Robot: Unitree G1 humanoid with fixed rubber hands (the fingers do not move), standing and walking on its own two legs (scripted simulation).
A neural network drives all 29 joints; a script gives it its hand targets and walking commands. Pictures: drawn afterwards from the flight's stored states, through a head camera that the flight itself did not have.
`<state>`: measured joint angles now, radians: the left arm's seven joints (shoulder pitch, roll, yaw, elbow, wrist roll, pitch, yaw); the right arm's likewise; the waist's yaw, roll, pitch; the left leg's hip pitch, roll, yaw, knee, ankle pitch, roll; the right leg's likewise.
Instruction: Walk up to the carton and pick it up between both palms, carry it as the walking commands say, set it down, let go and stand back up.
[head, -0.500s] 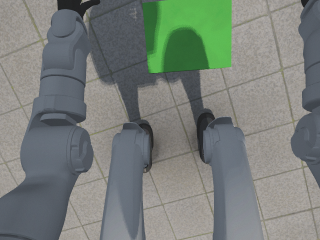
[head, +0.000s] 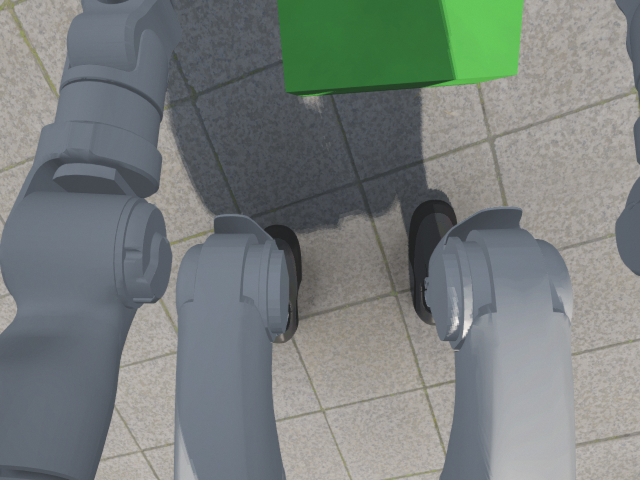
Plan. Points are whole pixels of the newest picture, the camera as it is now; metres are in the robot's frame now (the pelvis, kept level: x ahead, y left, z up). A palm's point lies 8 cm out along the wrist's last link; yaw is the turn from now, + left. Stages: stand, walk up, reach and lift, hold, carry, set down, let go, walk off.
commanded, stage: reach and lift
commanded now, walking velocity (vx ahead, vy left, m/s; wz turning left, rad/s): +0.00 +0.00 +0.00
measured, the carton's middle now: out of the picture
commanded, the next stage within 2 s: none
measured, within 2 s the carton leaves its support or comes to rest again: neither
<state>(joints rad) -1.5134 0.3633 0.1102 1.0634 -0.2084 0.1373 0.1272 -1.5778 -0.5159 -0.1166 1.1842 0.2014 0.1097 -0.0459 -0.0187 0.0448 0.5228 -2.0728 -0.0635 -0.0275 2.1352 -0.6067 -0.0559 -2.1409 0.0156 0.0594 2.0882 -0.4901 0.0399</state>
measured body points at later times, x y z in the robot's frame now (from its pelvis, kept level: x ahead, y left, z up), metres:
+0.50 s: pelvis +0.02 +0.00 -0.05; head +0.41 -0.02 +0.17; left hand +0.57 +0.16 -0.26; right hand +0.56 -0.25 -0.26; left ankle +0.11 +0.12 -0.36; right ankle +0.14 -0.13 -0.36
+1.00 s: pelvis +0.01 +0.00 -0.04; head +0.39 -0.02 +0.17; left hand +0.56 +0.14 -0.25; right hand +0.56 -0.23 -0.25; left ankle +0.11 +0.12 -0.36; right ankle +0.14 -0.13 -0.36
